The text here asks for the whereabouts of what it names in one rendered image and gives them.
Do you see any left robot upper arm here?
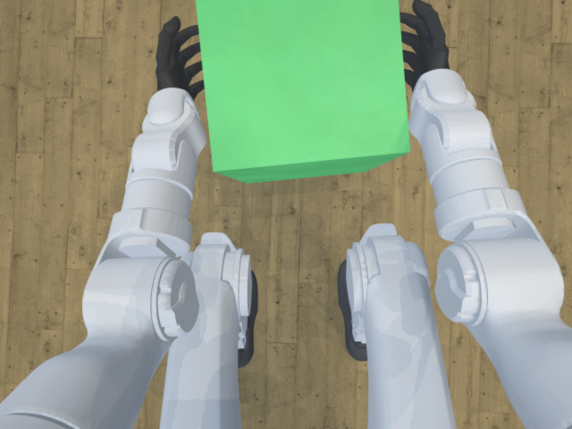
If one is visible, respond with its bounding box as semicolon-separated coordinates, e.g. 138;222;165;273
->
0;256;199;429

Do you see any carton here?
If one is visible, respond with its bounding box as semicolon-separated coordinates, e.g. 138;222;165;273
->
196;0;410;183

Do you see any robot right hand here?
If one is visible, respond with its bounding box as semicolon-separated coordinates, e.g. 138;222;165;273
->
400;0;450;92

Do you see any robot right foot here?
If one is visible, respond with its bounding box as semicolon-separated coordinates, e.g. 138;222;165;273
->
338;259;367;361

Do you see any robot left forearm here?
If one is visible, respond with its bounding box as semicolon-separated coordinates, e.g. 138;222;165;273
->
82;88;206;327

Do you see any right robot upper arm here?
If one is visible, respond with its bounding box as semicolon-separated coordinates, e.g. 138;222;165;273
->
434;237;572;429

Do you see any robot right thigh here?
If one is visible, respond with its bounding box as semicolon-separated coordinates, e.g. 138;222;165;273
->
346;235;457;429

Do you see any robot left hand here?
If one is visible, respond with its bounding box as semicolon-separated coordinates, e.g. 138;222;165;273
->
156;16;205;101

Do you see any robot right forearm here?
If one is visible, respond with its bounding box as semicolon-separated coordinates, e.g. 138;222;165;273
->
408;69;564;305

